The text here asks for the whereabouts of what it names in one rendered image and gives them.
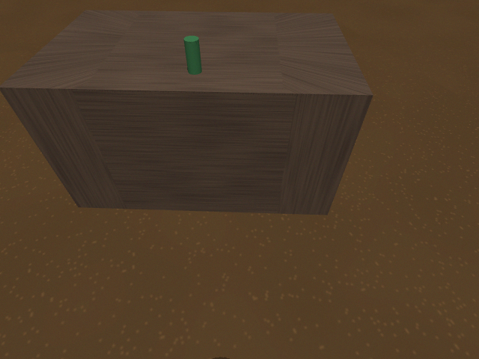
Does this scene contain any can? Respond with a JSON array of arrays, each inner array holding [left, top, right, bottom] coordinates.
[[184, 36, 202, 75]]

